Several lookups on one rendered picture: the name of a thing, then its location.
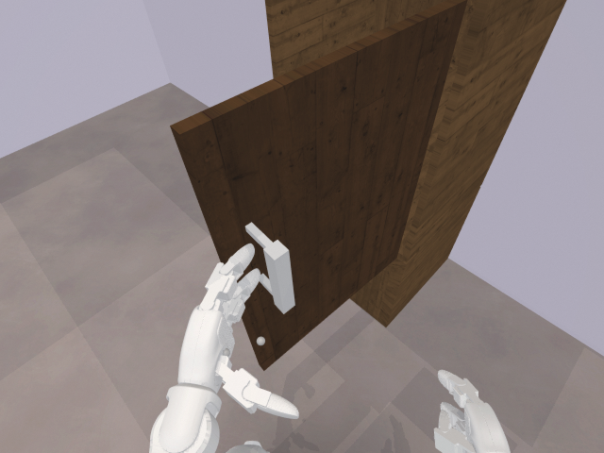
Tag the handle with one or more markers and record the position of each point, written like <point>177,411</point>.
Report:
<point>277,257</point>

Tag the robot right hand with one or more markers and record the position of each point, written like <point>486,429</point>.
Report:
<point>477,430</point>

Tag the robot left hand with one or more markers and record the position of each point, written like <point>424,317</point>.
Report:
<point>209,333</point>

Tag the robot left forearm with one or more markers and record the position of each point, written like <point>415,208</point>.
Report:
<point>188,424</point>

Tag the cupboard door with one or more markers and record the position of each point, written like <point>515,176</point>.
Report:
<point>325,159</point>

